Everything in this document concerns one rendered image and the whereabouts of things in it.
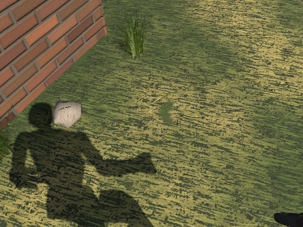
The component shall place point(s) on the robot right hand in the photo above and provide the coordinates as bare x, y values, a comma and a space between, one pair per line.
289, 219

